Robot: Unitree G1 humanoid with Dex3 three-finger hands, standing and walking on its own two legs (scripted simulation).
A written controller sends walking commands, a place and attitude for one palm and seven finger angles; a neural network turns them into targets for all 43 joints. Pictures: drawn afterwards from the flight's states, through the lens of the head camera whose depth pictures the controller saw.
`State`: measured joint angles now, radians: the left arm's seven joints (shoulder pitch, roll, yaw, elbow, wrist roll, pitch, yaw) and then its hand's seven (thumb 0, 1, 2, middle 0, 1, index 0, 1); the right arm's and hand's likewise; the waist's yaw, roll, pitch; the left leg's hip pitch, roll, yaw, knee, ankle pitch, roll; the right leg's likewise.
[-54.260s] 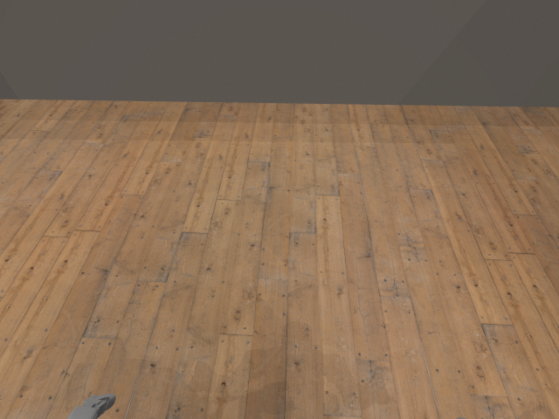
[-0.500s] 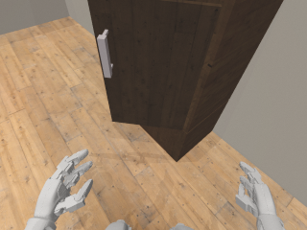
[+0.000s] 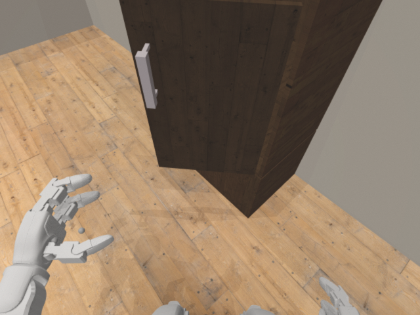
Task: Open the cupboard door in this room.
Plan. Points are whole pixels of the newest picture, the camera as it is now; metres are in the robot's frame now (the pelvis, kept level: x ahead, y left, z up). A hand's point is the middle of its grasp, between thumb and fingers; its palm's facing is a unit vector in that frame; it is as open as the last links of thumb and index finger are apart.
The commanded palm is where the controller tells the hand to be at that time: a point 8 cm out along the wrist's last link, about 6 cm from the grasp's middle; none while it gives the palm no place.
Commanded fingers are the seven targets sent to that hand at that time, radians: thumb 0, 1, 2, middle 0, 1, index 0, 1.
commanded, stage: raise the hand with hooked fingers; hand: left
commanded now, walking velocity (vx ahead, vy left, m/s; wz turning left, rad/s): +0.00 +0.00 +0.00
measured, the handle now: (149, 77) +0.62 +0.18 +0.10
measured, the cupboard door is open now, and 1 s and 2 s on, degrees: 42 42 42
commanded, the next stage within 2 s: move the hooked fingers beside the handle in 1.18 s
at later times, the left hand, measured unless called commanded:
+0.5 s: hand (56, 197) +0.29 +0.27 +0.10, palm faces -0.02 -1.00 -0.05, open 13.9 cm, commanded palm +0.26 +0.32 +0.11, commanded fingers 0.00 -0.50 0.30 -0.30 -1.20 -0.30 -1.20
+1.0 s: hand (54, 178) +0.31 +0.27 +0.12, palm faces -0.01 -1.00 -0.03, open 14.0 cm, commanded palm +0.28 +0.32 +0.12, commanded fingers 0.00 -0.50 0.30 -0.30 -1.20 -0.30 -1.20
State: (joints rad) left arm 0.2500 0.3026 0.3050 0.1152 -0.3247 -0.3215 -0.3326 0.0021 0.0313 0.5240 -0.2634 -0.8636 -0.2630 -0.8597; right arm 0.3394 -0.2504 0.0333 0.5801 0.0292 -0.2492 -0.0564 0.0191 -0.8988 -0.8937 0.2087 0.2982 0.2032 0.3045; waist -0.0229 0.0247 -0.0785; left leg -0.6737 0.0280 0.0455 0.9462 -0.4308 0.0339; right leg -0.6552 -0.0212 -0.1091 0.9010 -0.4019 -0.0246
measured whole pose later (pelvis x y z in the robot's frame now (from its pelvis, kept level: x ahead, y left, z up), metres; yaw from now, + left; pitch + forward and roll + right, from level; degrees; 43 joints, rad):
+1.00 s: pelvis +0.02 +0.00 +0.03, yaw +0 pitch +5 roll -1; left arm -0.08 0.43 0.44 0.42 -0.34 -0.21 -0.53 -0.01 -0.50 0.30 -0.30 -1.20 -0.30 -1.20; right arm 0.30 -0.29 0.05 0.57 0.04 -0.21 -0.08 0.02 -0.90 -0.89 0.21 0.30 0.20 0.30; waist -0.01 0.02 -0.04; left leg -0.47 0.02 0.05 0.75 -0.37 0.04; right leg -0.45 -0.01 -0.10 0.70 -0.34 -0.02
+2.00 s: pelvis +0.02 +0.00 +0.02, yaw -1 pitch +11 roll -2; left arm -0.55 0.53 0.42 0.89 -0.25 -0.28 -0.54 -0.02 -0.50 0.30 -0.30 -1.20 -0.30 -1.20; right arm 0.36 -0.30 0.05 0.62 0.04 -0.11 -0.08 0.01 -0.90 -0.89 0.21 0.30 0.20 0.30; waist -0.06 0.01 -0.05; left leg -0.61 0.03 0.05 0.81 -0.39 0.04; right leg -0.59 -0.01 -0.10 0.75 -0.35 -0.02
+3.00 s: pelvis +0.03 +0.01 +0.00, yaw -3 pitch +23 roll -4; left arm -1.10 0.80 0.50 1.31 -0.05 -0.28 -0.44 -0.01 -0.50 0.30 -0.30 -1.20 -0.30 -1.20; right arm 0.47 -0.30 0.07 0.61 -0.02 0.07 -0.03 0.01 -0.90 -0.89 0.21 0.30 0.20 0.30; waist -0.24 0.02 -0.06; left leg -0.91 0.06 0.06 0.94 -0.44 0.05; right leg -0.88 0.02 -0.09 0.83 -0.36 -0.01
